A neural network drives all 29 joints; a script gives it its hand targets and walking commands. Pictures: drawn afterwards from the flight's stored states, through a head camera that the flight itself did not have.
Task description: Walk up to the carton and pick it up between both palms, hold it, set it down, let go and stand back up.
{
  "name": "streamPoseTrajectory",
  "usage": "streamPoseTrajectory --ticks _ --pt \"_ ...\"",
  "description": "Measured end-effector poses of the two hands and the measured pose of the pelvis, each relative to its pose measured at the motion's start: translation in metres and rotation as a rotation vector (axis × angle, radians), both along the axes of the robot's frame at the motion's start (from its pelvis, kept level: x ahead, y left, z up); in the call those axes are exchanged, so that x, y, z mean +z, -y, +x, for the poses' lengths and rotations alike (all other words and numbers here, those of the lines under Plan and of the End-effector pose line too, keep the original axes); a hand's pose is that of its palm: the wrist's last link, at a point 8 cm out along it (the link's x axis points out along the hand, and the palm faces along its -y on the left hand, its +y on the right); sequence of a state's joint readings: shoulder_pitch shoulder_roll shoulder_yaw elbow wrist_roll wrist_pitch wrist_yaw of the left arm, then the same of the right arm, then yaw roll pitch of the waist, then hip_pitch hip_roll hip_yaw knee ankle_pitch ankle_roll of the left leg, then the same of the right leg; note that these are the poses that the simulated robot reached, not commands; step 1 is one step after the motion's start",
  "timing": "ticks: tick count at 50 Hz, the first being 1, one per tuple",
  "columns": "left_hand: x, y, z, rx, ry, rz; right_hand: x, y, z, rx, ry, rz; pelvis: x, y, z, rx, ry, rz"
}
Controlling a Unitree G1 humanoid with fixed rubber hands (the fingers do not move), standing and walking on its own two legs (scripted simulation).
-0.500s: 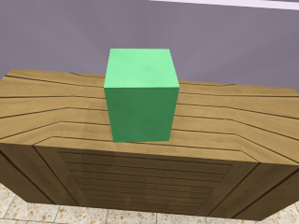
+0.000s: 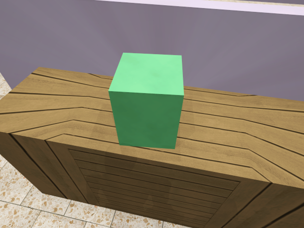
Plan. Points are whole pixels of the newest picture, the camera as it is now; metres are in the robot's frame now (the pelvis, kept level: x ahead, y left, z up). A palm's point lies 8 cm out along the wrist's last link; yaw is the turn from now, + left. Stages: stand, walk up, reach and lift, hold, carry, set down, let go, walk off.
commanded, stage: walk up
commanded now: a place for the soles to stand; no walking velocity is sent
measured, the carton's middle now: (149, 101) +0.54 +0.02 +0.04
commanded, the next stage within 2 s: reach and lift in 1.54 s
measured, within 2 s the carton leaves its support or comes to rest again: neither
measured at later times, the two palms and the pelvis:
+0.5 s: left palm out of the picture +0.06 +0.28 -0.14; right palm out of the picture +0.10 -0.24 -0.12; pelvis +0.02 +0.02 -0.01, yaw +5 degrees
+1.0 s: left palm out of the picture +0.03 +0.28 -0.14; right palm out of the picture +0.10 -0.22 -0.12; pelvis +0.03 +0.02 +0.00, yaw +10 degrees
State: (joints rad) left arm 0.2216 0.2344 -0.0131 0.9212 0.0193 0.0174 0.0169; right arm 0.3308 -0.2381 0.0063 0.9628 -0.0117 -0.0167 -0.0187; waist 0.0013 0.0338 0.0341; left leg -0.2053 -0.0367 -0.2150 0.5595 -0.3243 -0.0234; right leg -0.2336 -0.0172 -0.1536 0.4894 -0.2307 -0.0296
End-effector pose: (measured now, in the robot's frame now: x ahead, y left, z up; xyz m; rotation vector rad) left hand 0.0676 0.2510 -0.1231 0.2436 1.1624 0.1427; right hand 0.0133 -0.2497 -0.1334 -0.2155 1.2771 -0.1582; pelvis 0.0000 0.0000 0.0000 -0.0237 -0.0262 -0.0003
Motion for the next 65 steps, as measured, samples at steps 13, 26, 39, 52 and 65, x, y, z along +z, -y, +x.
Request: streamPoseTrajectory --ticks 13,26,39,52,65 --pt "-0.012 -0.023 0.006 0.04 -0.007 -0.007 0.008 -0.008 0.043 0.064 0.038 -0.043 -0.005 -0.01 0.011 0.047 -0.003 -0.009" --pt "-0.017 -0.036 -0.008 0.076 -0.042 0.001 0.009 -0.016 0.09 0.129 0.123 -0.056 -0.01 -0.018 0.017 0.078 -0.001 -0.02" --pt "-0.011 -0.032 -0.011 0.093 -0.02 0.007 0.011 -0.011 0.09 0.153 0.098 -0.058 -0.007 -0.014 0.018 0.113 -0.001 -0.022" --pt "-0.014 -0.026 -0.047 0.153 -0.106 -0.039 0.013 -0.034 0.092 0.201 0.044 -0.016 0.002 -0.019 0.029 0.173 -0.013 0.004" --pt "-0.011 -0.015 -0.072 0.202 -0.183 -0.038 0.006 -0.034 0.109 0.217 0.052 -0.002 0.004 -0.016 0.033 0.165 -0.006 0.002"
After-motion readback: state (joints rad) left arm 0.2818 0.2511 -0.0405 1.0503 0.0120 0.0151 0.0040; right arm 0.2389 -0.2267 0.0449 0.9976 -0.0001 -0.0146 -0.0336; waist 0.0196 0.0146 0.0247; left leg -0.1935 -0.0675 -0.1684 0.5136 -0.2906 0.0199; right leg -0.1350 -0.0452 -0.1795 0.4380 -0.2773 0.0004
